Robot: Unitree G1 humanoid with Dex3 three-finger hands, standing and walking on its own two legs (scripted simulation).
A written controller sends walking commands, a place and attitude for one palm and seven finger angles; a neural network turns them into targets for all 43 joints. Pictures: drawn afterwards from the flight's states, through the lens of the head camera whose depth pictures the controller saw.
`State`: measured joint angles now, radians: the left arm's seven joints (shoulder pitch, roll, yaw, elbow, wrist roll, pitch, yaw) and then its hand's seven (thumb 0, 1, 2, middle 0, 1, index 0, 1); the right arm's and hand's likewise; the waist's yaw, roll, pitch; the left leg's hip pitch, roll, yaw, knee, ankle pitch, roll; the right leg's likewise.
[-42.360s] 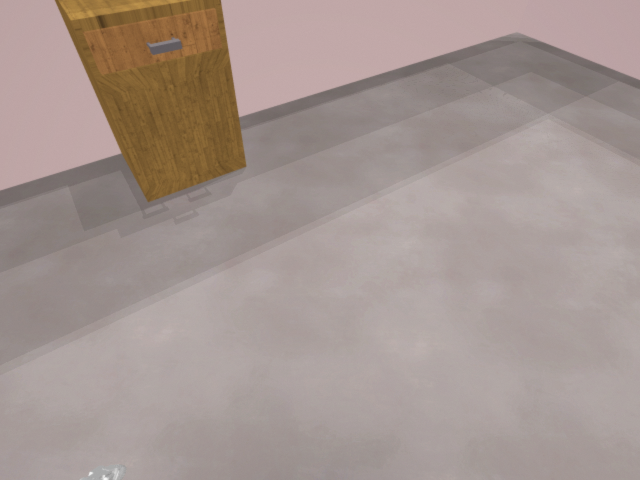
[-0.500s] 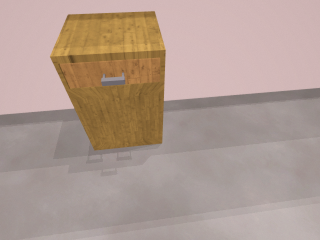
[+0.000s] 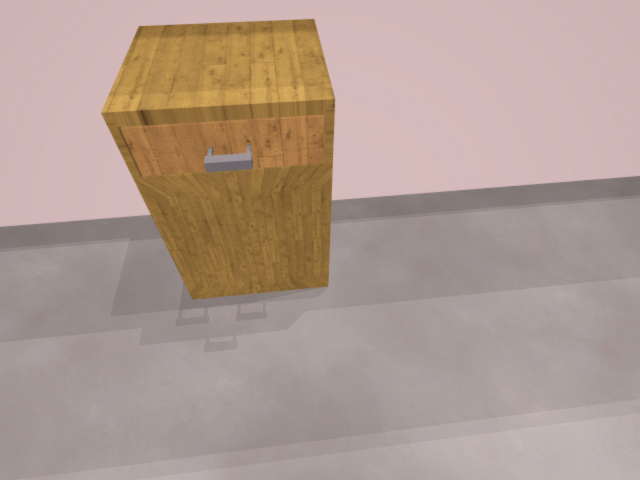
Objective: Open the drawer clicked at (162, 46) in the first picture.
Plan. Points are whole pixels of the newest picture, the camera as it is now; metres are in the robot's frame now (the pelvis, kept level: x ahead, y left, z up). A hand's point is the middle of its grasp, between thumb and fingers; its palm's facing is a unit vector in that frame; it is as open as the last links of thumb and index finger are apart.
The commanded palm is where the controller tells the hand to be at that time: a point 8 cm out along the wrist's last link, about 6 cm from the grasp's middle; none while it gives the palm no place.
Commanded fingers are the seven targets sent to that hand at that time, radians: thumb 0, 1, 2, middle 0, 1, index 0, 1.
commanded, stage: turn to face it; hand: left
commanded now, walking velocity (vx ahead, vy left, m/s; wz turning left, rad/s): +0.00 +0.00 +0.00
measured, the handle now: (229, 156) +0.80 +0.26 -0.11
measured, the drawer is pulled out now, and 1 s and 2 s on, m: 0.00 0.00 0.00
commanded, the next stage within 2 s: take the last steps up to it in 0.40 s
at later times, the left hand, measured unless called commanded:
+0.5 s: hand out of the picture +0.07 +0.24 -0.16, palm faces +0.03 -0.94 -0.33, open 7.4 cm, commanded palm none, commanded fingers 0.00 0.90 0.90 -0.20 -0.30 -0.20 -0.30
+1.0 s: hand out of the picture +0.09 +0.16 -0.19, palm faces +0.13 -0.97 -0.19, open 7.4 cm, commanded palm none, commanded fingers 0.00 0.90 0.90 -0.20 -0.30 -0.20 -0.30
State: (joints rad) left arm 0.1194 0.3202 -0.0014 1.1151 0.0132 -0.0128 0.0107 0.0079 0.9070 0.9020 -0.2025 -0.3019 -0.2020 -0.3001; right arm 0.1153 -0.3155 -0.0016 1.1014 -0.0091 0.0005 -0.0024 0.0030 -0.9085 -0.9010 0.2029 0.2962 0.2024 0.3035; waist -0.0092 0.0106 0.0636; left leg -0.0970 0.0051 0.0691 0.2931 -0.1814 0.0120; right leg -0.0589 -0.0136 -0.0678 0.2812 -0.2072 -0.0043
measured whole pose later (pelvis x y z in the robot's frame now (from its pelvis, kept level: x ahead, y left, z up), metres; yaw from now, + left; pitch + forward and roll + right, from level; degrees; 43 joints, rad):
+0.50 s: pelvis -0.01 +0.00 -0.01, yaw +4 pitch -1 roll +0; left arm 0.10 0.30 0.01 1.06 0.01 0.01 0.02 0.01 0.91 0.90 -0.20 -0.30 -0.20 -0.30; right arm 0.13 -0.31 -0.01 1.07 -0.01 0.03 0.00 0.00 -0.91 -0.90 0.20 0.30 0.20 0.30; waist -0.02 0.01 0.08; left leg -0.17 -0.01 0.01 0.40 -0.21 0.01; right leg -0.10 -0.04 -0.13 0.39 -0.27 -0.01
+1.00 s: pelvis +0.07 -0.02 -0.02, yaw +9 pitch +1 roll +0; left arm 0.20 0.18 0.03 1.06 0.02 -0.02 -0.02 0.01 0.91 0.90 -0.20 -0.30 -0.20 -0.30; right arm 0.44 -0.13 -0.02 1.16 -0.03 -0.01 -0.03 0.00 -0.91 -0.90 0.20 0.30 0.20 0.30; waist -0.04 0.02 0.09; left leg -0.17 0.00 -0.08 0.56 -0.40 -0.01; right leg -0.29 -0.05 -0.08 0.58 -0.39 -0.02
